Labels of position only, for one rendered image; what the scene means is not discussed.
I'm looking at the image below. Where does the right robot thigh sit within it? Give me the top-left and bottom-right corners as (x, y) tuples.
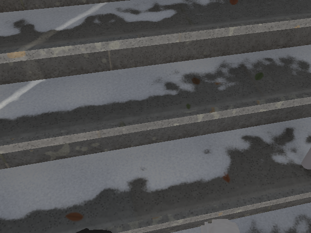
(201, 218), (240, 233)

